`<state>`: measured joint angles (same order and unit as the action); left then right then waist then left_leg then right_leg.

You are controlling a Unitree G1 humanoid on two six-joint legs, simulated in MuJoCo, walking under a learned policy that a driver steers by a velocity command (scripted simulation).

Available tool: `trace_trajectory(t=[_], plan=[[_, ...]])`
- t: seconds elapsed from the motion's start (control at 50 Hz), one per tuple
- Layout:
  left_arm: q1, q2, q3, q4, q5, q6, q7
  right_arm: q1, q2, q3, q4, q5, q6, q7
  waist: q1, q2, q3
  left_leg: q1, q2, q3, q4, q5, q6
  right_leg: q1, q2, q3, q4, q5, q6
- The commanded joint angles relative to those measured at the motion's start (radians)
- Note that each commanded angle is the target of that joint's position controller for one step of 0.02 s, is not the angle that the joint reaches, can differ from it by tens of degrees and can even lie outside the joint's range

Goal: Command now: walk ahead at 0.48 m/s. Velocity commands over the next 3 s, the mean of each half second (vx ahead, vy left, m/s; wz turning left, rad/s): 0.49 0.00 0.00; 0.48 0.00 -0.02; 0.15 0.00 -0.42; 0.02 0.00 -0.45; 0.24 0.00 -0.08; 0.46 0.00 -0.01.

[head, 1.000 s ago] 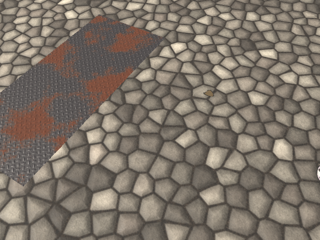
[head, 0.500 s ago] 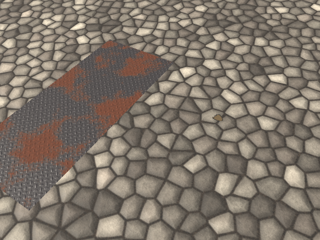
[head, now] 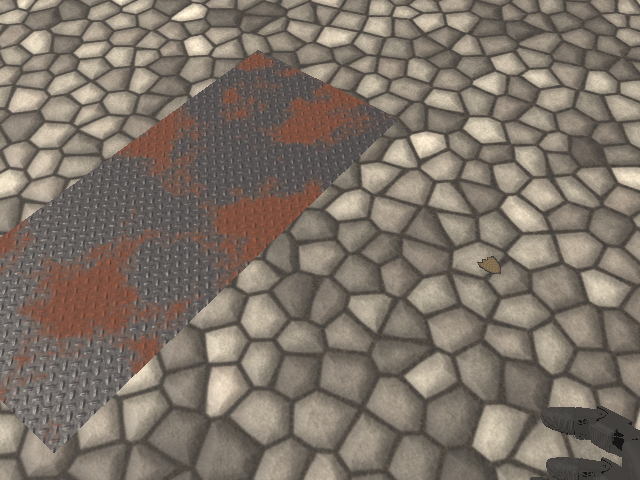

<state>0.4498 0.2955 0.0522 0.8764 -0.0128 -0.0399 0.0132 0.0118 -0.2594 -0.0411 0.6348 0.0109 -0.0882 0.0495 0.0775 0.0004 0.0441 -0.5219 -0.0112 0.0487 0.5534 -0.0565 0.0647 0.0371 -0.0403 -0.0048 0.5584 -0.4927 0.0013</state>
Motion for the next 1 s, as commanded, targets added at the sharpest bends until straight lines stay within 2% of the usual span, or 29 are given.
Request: trace_trajectory(t=[0.02, 0.04, 0.06, 0.08, 0.1, 0.12, 0.14, 0.18, 0.22, 0.3, 0.38, 0.42, 0.46, 0.48, 0.5, 0.52, 0.54, 0.56, 0.58, 0.6, 0.62, 0.64, 0.7, 0.76, 0.84, 0.92, 0.94, 0.98, 1.0], plan=[[0.054, 0.080, -0.002, -0.090, -0.009, -0.055, -0.007, 0.438, -0.223, -0.076, 0.048, -0.008, 0.003, -0.016, -0.200, 0.236, -0.473, 0.956, 0.396, -0.834, -0.242, -0.383, 0.271, -0.704, 0.075, 0.161, 0.761, -0.068, -0.025], [-0.060, 0.144, 0.019, -0.126, -0.039, -0.066, -0.016, 0.362, -0.180, -0.059, 0.052, -0.003, 0.004, -0.020, -0.189, 0.179, -0.278, 0.821, 0.361, -0.667, -0.261, -0.373, 0.218, -0.797, 0.016, 0.137, 0.801, -0.012, -0.034], [-0.126, 0.139, 0.015, -0.144, -0.034, -0.074, -0.015, 0.295, -0.160, -0.051, 0.048, -0.001, 0.005, -0.022, -0.160, 0.089, -0.177, 0.661, 0.322, -0.531, -0.278, -0.271, 0.190, -0.778, -0.037, 0.102, 0.756, 0.082, -0.040], [-0.154, 0.126, 0.016, -0.147, -0.014, -0.074, -0.012, 0.243, -0.140, -0.046, 0.048, -0.008, 0.004, -0.019, -0.125, 0.043, -0.113, 0.526, 0.283, -0.443, -0.305, -0.174, 0.178, -0.743, -0.071, 0.087, 0.694, 0.148, -0.036], [-0.133, 0.117, 0.020, -0.141, -0.006, -0.064, -0.011, 0.211, -0.118, -0.038, 0.044, -0.021, -0.002, -0.017, -0.086, 0.060, -0.088, 0.432, 0.250, -0.380, -0.340, -0.105, 0.174, -0.681, -0.101, 0.094, 0.656, 0.198, -0.034], [-0.107, 0.100, 0.017, -0.133, -0.006, -0.052, -0.012, 0.194, -0.113, -0.039, 0.049, -0.021, -0.007, -0.016, -0.064, 0.086, -0.087, 0.376, 0.238, -0.348, -0.370, -0.071, 0.184, -0.634, -0.111, 0.094, 0.635, 0.216, -0.024], [-0.091, 0.082, 0.014, -0.126, -0.005, -0.041, -0.010, 0.191, -0.112, -0.040, 0.058, -0.015, -0.016, -0.016, -0.051, 0.084, -0.081, 0.345, 0.230, -0.309, -0.392, -0.034, 0.194, -0.617, -0.116, 0.087, 0.610, 0.221, -0.014], [-0.131, 0.068, 0.011, -0.141, 0.004, -0.026, -0.005, 0.200, -0.128, -0.044, 0.083, -0.008, -0.027, -0.019, -0.045, 0.070, -0.040, 0.299, 0.219, -0.243, -0.427, 0.014, 0.198, -0.647, -0.124, 0.074, 0.534, 0.268, 0.008], [-0.210, 0.063, 0.007, -0.168, 0.012, -0.027, -0.003, 0.229, -0.145, -0.047, 0.103, -0.008, -0.027, -0.027, -0.064, 0.050, -0.010, 0.310, 0.210, -0.201, -0.443, 0.053, 0.195, -0.700, -0.128, 0.070, 0.417, 0.378, 0.025], [-0.356, 0.034, -0.007, -0.204, 0.007, -0.046, -0.021, 0.285, -0.174, -0.050, 0.130, 0.001, -0.014, -0.039, -0.121, 0.039, 0.016, 0.339, 0.175, -0.117, -0.446, 0.058, 0.151, -0.655, -0.083, 0.025, 0.131, 0.592, 0.019], [-0.464, 0.046, -0.006, -0.246, -0.005, -0.055, -0.045, 0.362, -0.196, -0.055, 0.174, 0.011, 0.006, -0.043, -0.159, 0.043, 0.037, 0.472, 0.230, -0.134, -0.401, 0.044, 0.140, -0.676, -0.056, 0.027, 0.006, 0.588, -0.003], [-0.477, 0.061, -0.002, -0.261, -0.003, -0.058, -0.056, 0.371, -0.204, -0.058, 0.188, 0.014, 0.019, -0.048, -0.148, 0.051, 0.032, 0.548, 0.263, -0.148, -0.354, 0.094, 0.124, -0.679, -0.045, 0.031, -0.031, 0.511, -0.029], [-0.420, 0.086, 0.009, -0.253, -0.001, -0.060, -0.059, 0.357, -0.217, -0.062, 0.194, 0.013, 0.031, -0.053, -0.108, 0.073, -0.007, 0.592, 0.268, -0.145, -0.272, 0.263, 0.102, -0.586, -0.014, 0.007, -0.053, 0.428, -0.058], [-0.321, 0.111, 0.025, -0.227, 0.001, -0.060, -0.055, 0.337, -0.218, -0.061, 0.192, 0.012, 0.037, -0.055, -0.047, 0.072, -0.069, 0.584, 0.235, -0.113, -0.146, 0.424, 0.082, -0.443, 0.020, -0.028, -0.080, 0.425, -0.083], [-0.162, 0.161, 0.049, -0.183, 0.004, -0.058, -0.045, 0.341, -0.187, -0.048, 0.187, 0.003, 0.041, -0.058, 0.021, 0.051, -0.184, 0.495, 0.180, -0.071, 0.059, 0.440, 0.050, -0.196, 0.009, -0.020, -0.060, 0.450, -0.117], [-0.027, 0.263, 0.072, -0.167, 0.029, -0.056, -0.038, 0.426, -0.096, -0.016, 0.151, -0.011, 0.028, -0.055, 0.020, -0.121, -0.363, 0.152, 0.071, -0.019, 0.444, 0.123, -0.014, 0.212, -0.242, 0.333, -0.034, 0.410, -0.245], [0.015, 0.239, 0.069, -0.148, 0.009, -0.051, -0.042, 0.459, -0.057, 0.000, 0.165, -0.004, 0.008, -0.049, 0.017, -0.295, -0.460, -0.101, -0.059, -0.098, 0.683, -0.495, -0.047, 0.368, -0.357, 0.721, -0.204, 0.230, -0.344], [-0.027, 0.168, 0.044, -0.157, 0.002, -0.049, -0.042, 0.384, -0.164, -0.026, 0.153, 0.020, -0.009, -0.041, 0.035, -0.196, -0.348, -0.218, 0.004, -0.178, 0.774, -0.493, -0.032, 0.302, -0.335, 0.667, -0.245, 0.122, -0.298], [-0.091, 0.141, 0.035, -0.168, 0.006, -0.047, -0.038, 0.295, -0.176, -0.028, 0.126, 0.035, -0.019, -0.037, 0.021, -0.136, -0.226, -0.248, 0.054, -0.147, 0.764, -0.414, -0.020, 0.171, -0.300, 0.528, -0.259, 0.155, -0.263], [-0.153, 0.122, 0.027, -0.171, 0.012, -0.047, -0.039, 0.249, -0.165, -0.027, 0.116, 0.023, -0.019, -0.040, -0.010, -0.063, -0.136, -0.226, 0.096, -0.122, 0.697, -0.334, -0.022, 0.025, -0.259, 0.422, -0.289, 0.251, -0.247], [-0.193, 0.096, 0.020, -0.176, 0.021, -0.052, -0.040, 0.247, -0.158, -0.032, 0.117, 0.007, -0.011, -0.043, -0.043, -0.059, -0.096, -0.175, 0.130, -0.127, 0.634, -0.275, -0.026, -0.076, -0.231, 0.360, -0.322, 0.322, -0.237], [-0.213, 0.093, 0.019, -0.177, 0.026, -0.056, -0.041, 0.270, -0.143, -0.031, 0.125, 0.005, -0.001, -0.042, -0.068, -0.084, -0.086, -0.116, 0.144, -0.129, 0.608, -0.246, -0.035, -0.142, -0.215, 0.326, -0.349, 0.376, -0.241], [-0.214, 0.103, 0.024, -0.155, 0.015, -0.073, -0.041, 0.278, -0.105, -0.024, 0.134, -0.002, 0.026, -0.049, -0.096, -0.068, -0.061, -0.096, 0.152, -0.114, 0.518, -0.183, -0.062, -0.210, -0.187, 0.217, -0.411, 0.483, -0.253], [-0.178, 0.125, 0.031, -0.127, 0.012, -0.070, -0.029, 0.178, -0.092, -0.020, 0.105, -0.011, 0.025, -0.049, -0.073, -0.047, -0.026, -0.150, 0.156, -0.108, 0.340, -0.023, -0.083, -0.190, -0.169, 0.144, -0.438, 0.531, -0.241], [-0.124, 0.146, 0.035, -0.093, 0.002, -0.059, -0.019, 0.044, -0.067, -0.009, 0.075, -0.004, 0.010, -0.035, -0.022, -0.051, 0.004, -0.103, 0.116, -0.068, 0.101, 0.154, -0.081, -0.167, -0.139, 0.070, -0.447, 0.502, -0.205], [-0.058, 0.157, 0.041, -0.048, -0.005, -0.039, -0.015, -0.057, -0.075, -0.007, 0.036, 0.005, 0.000, -0.015, 0.008, -0.054, 0.033, -0.127, 0.094, -0.068, -0.005, 0.130, -0.059, -0.048, -0.190, 0.083, -0.403, 0.507, -0.200], [-0.055, 0.155, 0.041, -0.039, -0.006, -0.031, -0.011, -0.072, -0.081, -0.009, 0.027, 0.000, -0.004, -0.010, 0.003, -0.054, 0.042, -0.118, 0.085, -0.075, -0.034, 0.101, -0.048, -0.028, -0.196, 0.094, -0.364, 0.582, -0.190], [-0.064, 0.162, 0.044, -0.030, -0.004, -0.016, -0.003, -0.026, -0.106, -0.021, 0.034, -0.013, -0.015, -0.005, -0.035, -0.079, 0.004, -0.029, 0.051, -0.070, -0.078, 0.058, -0.026, 0.010, -0.193, 0.115, -0.264, 0.763, -0.158], [-0.090, 0.172, 0.046, -0.035, -0.005, -0.011, 0.001, 0.050, -0.128, -0.032, 0.056, -0.021, -0.022, -0.007, -0.080, -0.091, -0.046, 0.087, 0.021, -0.049, -0.109, 0.080, -0.009, 0.006, -0.167, 0.111, -0.175, 0.894, -0.135]])
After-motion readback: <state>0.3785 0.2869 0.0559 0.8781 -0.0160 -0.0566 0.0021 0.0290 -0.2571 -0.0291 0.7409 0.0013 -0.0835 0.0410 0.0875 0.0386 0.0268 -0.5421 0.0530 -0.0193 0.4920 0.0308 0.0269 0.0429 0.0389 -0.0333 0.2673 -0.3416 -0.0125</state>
